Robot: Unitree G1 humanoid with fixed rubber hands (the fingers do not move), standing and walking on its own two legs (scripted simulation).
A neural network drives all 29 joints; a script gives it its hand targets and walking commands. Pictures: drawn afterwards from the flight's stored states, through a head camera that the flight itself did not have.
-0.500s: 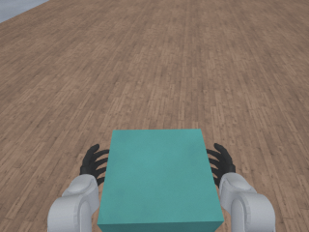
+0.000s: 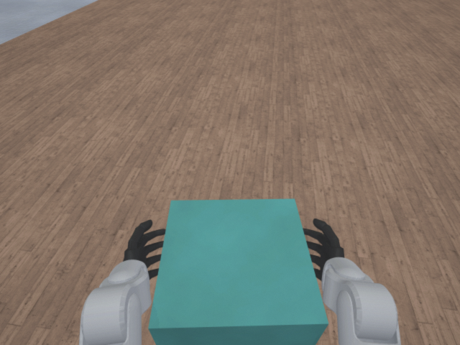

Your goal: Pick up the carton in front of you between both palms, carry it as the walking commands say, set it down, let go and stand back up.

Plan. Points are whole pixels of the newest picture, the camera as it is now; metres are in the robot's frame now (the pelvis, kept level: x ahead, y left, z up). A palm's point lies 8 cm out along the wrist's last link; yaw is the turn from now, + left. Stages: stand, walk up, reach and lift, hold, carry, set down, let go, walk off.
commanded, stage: carry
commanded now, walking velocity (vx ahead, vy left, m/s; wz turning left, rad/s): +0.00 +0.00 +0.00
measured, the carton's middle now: (234, 291) +0.23 +0.00 +0.00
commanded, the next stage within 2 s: hold in 1.02 s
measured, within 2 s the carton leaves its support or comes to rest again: neither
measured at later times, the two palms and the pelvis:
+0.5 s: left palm (144, 276) +0.24 +0.15 +0.03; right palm (321, 274) +0.24 -0.15 +0.03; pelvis -0.04 +0.00 +0.00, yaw +0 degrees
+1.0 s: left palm (140, 269) +0.25 +0.16 +0.04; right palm (318, 266) +0.25 -0.14 +0.04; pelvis -0.04 +0.01 +0.00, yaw +0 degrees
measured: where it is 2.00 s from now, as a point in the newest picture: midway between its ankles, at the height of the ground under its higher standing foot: outside the picture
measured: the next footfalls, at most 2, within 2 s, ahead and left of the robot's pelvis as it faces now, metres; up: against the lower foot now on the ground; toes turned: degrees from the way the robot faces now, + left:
none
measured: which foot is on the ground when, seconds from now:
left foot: down 0.00-1.00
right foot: down 0.00-1.00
